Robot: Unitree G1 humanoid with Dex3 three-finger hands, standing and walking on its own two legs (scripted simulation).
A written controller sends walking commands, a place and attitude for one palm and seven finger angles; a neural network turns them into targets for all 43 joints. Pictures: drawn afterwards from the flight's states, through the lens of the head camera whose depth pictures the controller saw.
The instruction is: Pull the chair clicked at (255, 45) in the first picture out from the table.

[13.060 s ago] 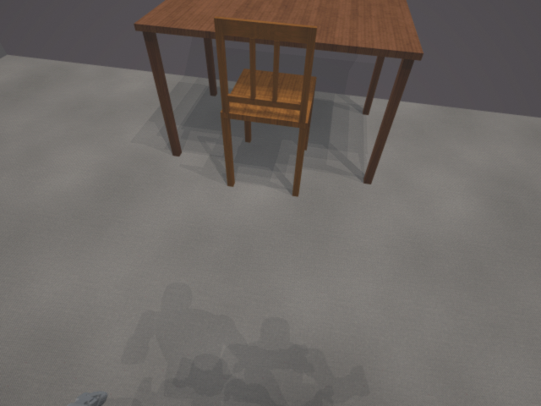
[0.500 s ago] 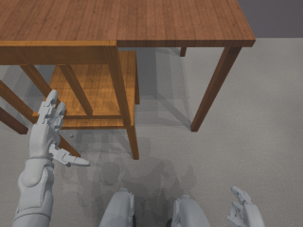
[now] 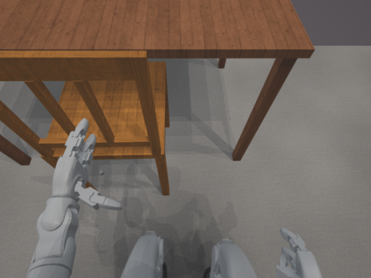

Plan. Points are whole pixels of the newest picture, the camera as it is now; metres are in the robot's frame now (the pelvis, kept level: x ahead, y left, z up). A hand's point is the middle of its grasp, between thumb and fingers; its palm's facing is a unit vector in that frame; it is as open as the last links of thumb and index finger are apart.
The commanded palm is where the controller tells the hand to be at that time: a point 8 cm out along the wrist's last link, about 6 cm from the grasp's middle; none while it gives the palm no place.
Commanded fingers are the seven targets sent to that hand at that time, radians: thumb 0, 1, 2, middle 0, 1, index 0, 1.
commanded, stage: aim the fingers beside a spindle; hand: left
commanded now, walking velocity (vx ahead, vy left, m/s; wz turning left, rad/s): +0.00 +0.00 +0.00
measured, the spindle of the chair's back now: (59, 115) +0.46 +0.33 +0.01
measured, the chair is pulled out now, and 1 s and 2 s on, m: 0.00 0.00 0.00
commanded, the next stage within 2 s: none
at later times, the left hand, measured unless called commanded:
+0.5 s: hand (88, 164) +0.33 +0.21 +0.05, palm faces +0.14 -0.99 -0.09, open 17.0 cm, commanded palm +0.30 +0.26 +0.03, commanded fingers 0.00 -0.50 0.30 -0.06 -0.08 -0.06 -0.08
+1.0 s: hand (93, 175) +0.32 +0.21 +0.01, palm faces +0.05 -1.00 +0.00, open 17.0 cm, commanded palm +0.30 +0.26 +0.03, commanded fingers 0.00 -0.50 0.30 -0.06 -0.08 -0.06 -0.08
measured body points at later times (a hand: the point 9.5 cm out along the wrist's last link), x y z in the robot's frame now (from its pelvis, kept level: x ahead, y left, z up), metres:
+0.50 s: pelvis +0.00 -0.01 +0.00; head +0.10 +0.00 +0.43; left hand +0.31 +0.27 +0.05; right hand +0.17 -0.25 -0.10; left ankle +0.05 +0.11 -0.61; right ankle +0.03 -0.11 -0.61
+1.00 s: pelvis +0.00 +0.00 +0.00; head +0.10 +0.01 +0.44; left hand +0.31 +0.27 +0.02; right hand +0.16 -0.25 -0.10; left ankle +0.05 +0.11 -0.61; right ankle +0.03 -0.11 -0.61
